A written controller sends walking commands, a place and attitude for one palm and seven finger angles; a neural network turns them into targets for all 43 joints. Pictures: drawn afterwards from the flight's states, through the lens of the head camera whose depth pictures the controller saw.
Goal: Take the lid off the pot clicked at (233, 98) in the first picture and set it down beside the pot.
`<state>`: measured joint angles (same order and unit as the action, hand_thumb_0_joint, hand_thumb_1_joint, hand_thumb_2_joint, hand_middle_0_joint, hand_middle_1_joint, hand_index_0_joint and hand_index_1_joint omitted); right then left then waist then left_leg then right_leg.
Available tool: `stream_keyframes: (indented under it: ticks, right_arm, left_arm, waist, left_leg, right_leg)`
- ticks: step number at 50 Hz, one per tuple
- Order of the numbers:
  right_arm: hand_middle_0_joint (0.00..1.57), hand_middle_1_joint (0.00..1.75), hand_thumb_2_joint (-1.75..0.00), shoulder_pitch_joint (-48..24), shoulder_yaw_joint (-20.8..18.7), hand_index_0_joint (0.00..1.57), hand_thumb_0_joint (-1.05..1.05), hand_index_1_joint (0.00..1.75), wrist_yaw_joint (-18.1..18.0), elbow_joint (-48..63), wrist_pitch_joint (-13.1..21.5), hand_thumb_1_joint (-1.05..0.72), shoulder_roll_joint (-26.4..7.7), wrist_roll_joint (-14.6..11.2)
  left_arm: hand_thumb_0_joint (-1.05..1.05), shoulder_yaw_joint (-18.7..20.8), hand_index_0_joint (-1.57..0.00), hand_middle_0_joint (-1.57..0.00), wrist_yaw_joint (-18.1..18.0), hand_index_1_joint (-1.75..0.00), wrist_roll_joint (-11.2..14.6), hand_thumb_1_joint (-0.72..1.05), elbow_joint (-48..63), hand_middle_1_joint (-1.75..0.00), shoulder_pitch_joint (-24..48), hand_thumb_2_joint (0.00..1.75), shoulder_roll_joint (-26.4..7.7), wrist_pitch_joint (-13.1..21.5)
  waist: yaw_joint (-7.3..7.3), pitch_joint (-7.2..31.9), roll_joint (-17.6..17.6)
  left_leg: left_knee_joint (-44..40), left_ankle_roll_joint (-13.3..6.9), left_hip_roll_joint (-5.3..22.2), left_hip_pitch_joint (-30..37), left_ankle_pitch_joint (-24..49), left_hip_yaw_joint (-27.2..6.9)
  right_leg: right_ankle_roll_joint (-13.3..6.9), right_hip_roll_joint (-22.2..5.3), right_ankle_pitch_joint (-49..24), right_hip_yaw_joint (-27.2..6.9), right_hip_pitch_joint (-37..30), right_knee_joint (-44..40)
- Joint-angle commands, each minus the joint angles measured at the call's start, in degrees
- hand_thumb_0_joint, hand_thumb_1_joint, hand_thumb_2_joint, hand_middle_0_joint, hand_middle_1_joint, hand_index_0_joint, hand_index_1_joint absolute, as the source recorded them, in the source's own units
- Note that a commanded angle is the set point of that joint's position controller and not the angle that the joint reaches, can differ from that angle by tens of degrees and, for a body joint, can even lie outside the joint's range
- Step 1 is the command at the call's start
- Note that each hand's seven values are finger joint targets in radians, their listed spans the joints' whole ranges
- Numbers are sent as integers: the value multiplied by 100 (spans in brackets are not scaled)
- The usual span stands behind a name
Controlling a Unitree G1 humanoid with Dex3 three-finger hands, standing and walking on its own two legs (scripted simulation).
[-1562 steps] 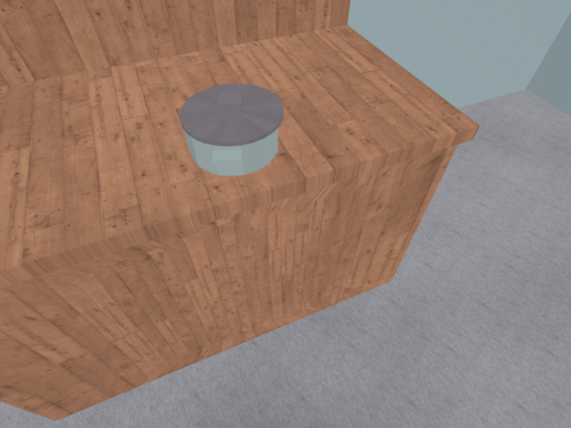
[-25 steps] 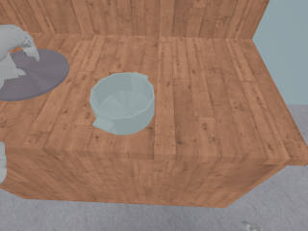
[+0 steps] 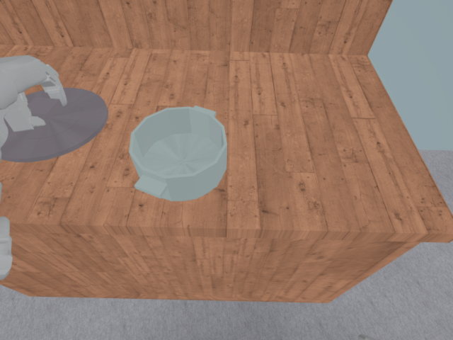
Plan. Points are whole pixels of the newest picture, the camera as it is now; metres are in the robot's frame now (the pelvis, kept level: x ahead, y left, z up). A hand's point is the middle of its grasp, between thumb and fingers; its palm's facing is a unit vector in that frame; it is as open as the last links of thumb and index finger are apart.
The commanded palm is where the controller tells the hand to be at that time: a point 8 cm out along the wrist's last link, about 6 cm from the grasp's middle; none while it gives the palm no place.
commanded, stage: lower the lid onto the table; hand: left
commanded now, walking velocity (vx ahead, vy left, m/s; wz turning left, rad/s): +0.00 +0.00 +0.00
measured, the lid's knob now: (42, 109) +0.47 +0.32 +0.15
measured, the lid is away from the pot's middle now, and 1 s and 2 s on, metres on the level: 0.22 0.22 0.23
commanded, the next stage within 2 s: open the fingers wide in 1.70 s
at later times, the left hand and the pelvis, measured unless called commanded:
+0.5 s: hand (38, 131) +0.43 +0.32 +0.13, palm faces -0.41 -0.11 -0.91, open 8.0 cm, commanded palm +0.44 +0.31 +0.21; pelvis +0.00 +0.00 +0.00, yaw +0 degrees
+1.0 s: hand (53, 137) +0.44 +0.32 +0.10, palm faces -0.44 -0.09 -0.89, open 8.0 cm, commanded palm +0.45 +0.32 +0.17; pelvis +0.01 +0.01 +0.00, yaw -1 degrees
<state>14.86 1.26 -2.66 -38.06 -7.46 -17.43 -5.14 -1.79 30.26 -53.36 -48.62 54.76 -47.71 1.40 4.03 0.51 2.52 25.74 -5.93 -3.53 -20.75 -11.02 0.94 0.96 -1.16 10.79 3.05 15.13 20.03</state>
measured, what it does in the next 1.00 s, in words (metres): stands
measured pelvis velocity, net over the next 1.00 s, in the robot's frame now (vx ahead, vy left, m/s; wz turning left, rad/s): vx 0.01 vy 0.01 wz -0.01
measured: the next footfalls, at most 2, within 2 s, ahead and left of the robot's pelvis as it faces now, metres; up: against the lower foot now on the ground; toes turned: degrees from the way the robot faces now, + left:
none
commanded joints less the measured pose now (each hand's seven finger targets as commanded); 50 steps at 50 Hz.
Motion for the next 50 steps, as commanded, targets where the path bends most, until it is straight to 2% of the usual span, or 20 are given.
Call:
stream_keyframes:
  ticks: [1, 3, 5, 8, 10, 11, 13, 16, 18, 22, 25, 26, 29, 33, 38, 40, 42, 47, 48, 50]
  right_arm:
    - [20, 30, -90, 21, -355, 20, 0, 30, -22, 642, 116, -90, -946, -6]
    - [20, 30, -90, -13, -375, 20, 0, 30, 7, 690, 100, -90, -986, 8]
    - [20, 30, -90, -3, -353, 20, 0, 30, 10, 692, 89, -90, -939, 5]
    - [20, 30, -90, -45, -367, 20, 0, 30, 27, 732, 61, -90, -955, 3]
    - [20, 30, -90, 10, -366, 20, 0, 30, 4, 694, 68, -90, -910, 11]
    - [20, 30, -90, 36, -366, 20, 0, 30, 0, 684, 57, -90, -941, 2]
    - [20, 30, -90, 6, -355, 20, 0, 30, -34, 675, 68, -90, -952, 8]
    - [20, 30, -90, 74, -357, 20, 0, 30, -59, 601, 83, -90, -934, -7]
    - [20, 30, -90, 34, -381, 20, 0, 30, -75, 625, 134, -90, -956, 25]
    - [20, 30, -90, 177, -318, 20, 0, 30, -119, 472, 140, -90, -939, 8]
    - [20, 30, -90, 179, -352, 20, 0, 30, -109, 470, 125, -90, -976, 6]
    - [20, 30, -90, 165, -350, 20, 0, 30, -115, 487, 145, -90, -953, 2]
    - [20, 30, -90, 245, -358, 20, 0, 30, -111, 481, 165, -90, -949, 58]
    - [20, 30, -90, 304, -347, 20, 0, 30, -130, 455, 133, -90, -1015, 31]
    - [20, 30, -90, 300, -417, 20, 0, 30, -115, 523, 146, -90, -987, 54]
    - [20, 30, -90, 403, -419, 20, 0, 30, -103, 540, 131, -90, -965, 71]
    - [20, 30, -90, 438, -407, 20, 0, 30, -99, 486, 99, -90, -965, 62]
    - [20, 30, -90, 396, -441, 20, 0, 30, -40, 502, 9, -90, -969, 52]
    - [20, 30, -90, 384, -450, 20, 0, 30, -39, 507, 18, -90, -1012, 48]
    - [20, 30, -90, 393, -392, 20, 0, 30, -61, 517, -18, -90, -987, 41]
  left_arm:
    - [0, 702, -84, -102, -310, -92, 60, 54, 1292, -102, 2970, 115, -2016, -20]
    - [0, 825, -84, -102, -348, -92, 72, 54, 1352, -102, 2798, 115, -2165, 4]
    - [0, 788, -84, -102, -349, -92, 24, 54, 1333, -102, 2833, 115, -2094, 13]
    - [0, 651, -84, -102, -373, -92, 81, 54, 1434, -102, 2806, 115, -1960, 39]
    - [0, 575, -84, -102, -369, -92, 57, 54, 1263, -102, 2837, 115, -1807, 31]
    - [0, 777, -84, -102, -389, -92, 71, 54, 1342, -102, 2845, 115, -2064, 47]
    - [0, 495, -84, -102, -389, -92, 112, 54, 1208, -102, 2956, 115, -1793, 77]
    - [0, 443, -84, -102, -401, -92, 98, 54, 1282, -102, 3265, 115, -1773, 129]
    - [0, 302, -84, -102, -444, -92, 112, 54, 1430, -102, 3332, 115, -1646, 198]
    - [0, 434, -84, -102, -443, -92, 125, 54, 424, -102, 2853, 115, -1696, 262]
    - [0, 407, -84, -102, -474, -92, 56, 54, 667, -102, 3327, 115, -1820, 328]
    - [0, 214, -84, -102, -480, -92, 26, 54, 745, -102, 3407, 115, -1618, 355]
    - [0, 395, -84, -102, -547, -92, -22, 54, 823, -102, 3320, 115, -1785, 470]
    - [0, 613, -84, -102, -542, -92, 80, 54, 271, -102, 2843, 115, -2014, 545]
    - [0, 315, -84, -102, -615, -92, -67, 54, 937, -102, 3306, 115, -1714, 630]
    - [0, 732, -84, -102, -662, -92, -43, 54, 923, -102, 2908, 115, -2022, 691]
    - [0, 743, -84, -102, -643, -92, 85, 54, 408, -102, 2457, 115, -1895, 686]
    - [0, 595, -84, -102, -701, -92, 14, 54, 599, -102, 2606, 115, -1760, 650]
    - [0, 736, -84, -102, -737, -92, -24, 54, 432, -102, 2468, 115, -1937, 680]
    - [0, 942, -84, -102, -770, -92, -41, 54, 246, -102, 2368, 115, -2204, 695]
  waist:
    - [-6, 2410, 495]
    - [-20, 2400, 651]
    - [-24, 2409, 558]
    - [14, 2403, 824]
    - [30, 2333, 659]
    - [0, 2415, 600]
    - [74, 2324, 679]
    - [69, 2417, 616]
    - [99, 2478, 869]
    - [87, 2149, 274]
    - [80, 2310, 450]
    - [107, 2276, 637]
    - [76, 2379, 894]
    - [75, 2306, 408]
    - [126, 2574, 1172]
    - [63, 2865, 994]
    - [91, 2705, 562]
    - [101, 2524, 732]
    - [71, 2451, 813]
    - [52, 2494, 536]
  left_leg:
    - [-31, 194, 323, 2219, 2291, -669]
    - [29, 214, 312, 2190, 2518, -653]
    - [36, 196, 304, 2189, 2497, -660]
    - [41, 263, 326, 2269, 2549, -689]
    - [22, 216, 326, 2275, 2233, -708]
    - [-11, 203, 324, 2235, 2050, -695]
    - [3, 215, 301, 2193, 2026, -677]
    - [-58, 202, 322, 2297, 1727, -731]
    - [-17, 287, 345, 2482, 1910, -793]
    - [0, 121, 233, 1889, 1359, -617]
    - [-42, 154, 273, 1942, 1274, -657]
    - [-18, 181, 286, 2076, 1459, -685]
    - [62, 266, 321, 2258, 1815, -767]
    - [124, 147, 258, 1778, 1636, -593]
    - [258, 372, 391, 2551, 2619, -809]
    - [351, 333, 370, 2622, 2997, -807]
    - [371, 218, 325, 2249, 2685, -679]
    - [331, 300, 378, 2295, 2766, -746]
    - [380, 323, 387, 2238, 2947, -717]
    - [385, 213, 315, 1976, 2520, -626]
  right_leg:
    - [-373, 335, -965, 65, 193, -26]
    - [-405, 306, -1070, 31, 160, -44]
    - [-382, 343, -1066, 48, 165, 0]
    - [-400, 319, -959, 48, 293, -24]
    - [-376, 356, -773, 62, 425, -39]
    - [-377, 351, -742, 54, 330, -35]
    - [-390, 325, -770, 53, 421, -59]
    - [-376, 360, -596, 76, 460, -36]
    - [-403, 333, -551, 58, 616, -42]
    - [-374, 360, -658, 44, 397, -14]
    - [-389, 345, -596, 47, 396, 43]
    - [-397, 353, -591, 64, 544, 47]
    - [-412, 385, -545, 50, 657, 62]
    - [-393, 328, -869, 10, 352, 118]
    - [-402, 390, -723, 45, 961, 182]
    - [-379, 424, -891, 26, 763, 230]
    - [-333, 403, -1028, 12, 631, 237]
    - [-352, 416, -862, 62, 881, 250]
    - [-372, 398, -940, 40, 897, 267]
    - [-352, 407, -959, 2, 668, 307]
